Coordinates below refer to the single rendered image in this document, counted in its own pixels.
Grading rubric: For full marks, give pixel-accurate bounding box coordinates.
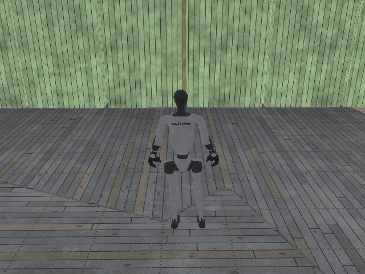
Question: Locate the right robot forearm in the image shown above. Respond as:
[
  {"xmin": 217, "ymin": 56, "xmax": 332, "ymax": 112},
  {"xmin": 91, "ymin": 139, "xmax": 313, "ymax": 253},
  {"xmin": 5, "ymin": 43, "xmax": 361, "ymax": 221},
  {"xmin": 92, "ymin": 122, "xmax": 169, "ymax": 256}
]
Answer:
[{"xmin": 205, "ymin": 137, "xmax": 217, "ymax": 157}]

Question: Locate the left robot foot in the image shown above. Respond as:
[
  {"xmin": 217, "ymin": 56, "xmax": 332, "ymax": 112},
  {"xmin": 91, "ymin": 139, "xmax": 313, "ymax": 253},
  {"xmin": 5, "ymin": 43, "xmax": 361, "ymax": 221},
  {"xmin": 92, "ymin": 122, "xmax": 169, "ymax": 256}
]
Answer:
[{"xmin": 171, "ymin": 215, "xmax": 180, "ymax": 229}]

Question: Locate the left robot upper arm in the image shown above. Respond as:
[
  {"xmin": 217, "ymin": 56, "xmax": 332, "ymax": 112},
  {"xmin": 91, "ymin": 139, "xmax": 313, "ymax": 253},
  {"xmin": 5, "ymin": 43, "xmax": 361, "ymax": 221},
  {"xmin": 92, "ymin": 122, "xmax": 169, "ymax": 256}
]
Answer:
[{"xmin": 154, "ymin": 115, "xmax": 169, "ymax": 146}]

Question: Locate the left robot forearm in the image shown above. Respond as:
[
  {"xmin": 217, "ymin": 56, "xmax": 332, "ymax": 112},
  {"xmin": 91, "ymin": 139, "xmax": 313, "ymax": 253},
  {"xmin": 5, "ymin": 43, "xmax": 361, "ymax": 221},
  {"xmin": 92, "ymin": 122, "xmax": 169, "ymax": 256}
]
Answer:
[{"xmin": 149, "ymin": 137, "xmax": 160, "ymax": 158}]

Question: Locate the robot left hand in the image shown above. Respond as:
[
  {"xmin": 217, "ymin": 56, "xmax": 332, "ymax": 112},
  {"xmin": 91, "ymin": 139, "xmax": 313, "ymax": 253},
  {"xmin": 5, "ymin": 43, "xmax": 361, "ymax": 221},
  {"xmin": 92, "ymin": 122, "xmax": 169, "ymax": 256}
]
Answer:
[{"xmin": 148, "ymin": 156, "xmax": 161, "ymax": 168}]

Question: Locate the robot right hand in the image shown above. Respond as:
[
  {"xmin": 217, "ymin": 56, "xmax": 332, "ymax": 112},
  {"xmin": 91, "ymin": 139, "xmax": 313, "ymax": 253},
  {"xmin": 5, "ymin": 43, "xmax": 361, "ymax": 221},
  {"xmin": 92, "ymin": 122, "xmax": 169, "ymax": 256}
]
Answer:
[{"xmin": 206, "ymin": 154, "xmax": 219, "ymax": 167}]

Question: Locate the right robot upper arm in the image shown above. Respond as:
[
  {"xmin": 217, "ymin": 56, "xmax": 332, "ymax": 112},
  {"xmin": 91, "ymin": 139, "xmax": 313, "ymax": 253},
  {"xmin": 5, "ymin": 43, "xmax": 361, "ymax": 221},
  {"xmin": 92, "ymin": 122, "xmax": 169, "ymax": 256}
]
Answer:
[{"xmin": 193, "ymin": 114, "xmax": 210, "ymax": 145}]

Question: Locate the robot left shin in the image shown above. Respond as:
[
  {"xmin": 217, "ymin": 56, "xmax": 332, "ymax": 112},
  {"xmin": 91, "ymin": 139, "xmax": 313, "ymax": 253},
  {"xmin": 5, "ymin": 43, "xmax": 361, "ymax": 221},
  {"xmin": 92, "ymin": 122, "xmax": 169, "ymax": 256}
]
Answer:
[{"xmin": 169, "ymin": 186, "xmax": 178, "ymax": 221}]

